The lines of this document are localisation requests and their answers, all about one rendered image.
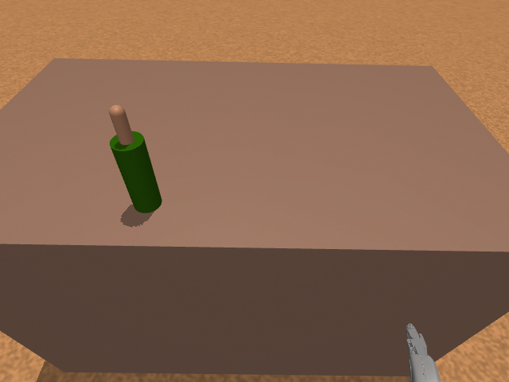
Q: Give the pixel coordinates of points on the bottle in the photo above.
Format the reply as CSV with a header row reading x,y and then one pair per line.
x,y
132,157

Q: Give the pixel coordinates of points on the right robot hand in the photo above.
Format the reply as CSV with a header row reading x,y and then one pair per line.
x,y
422,366

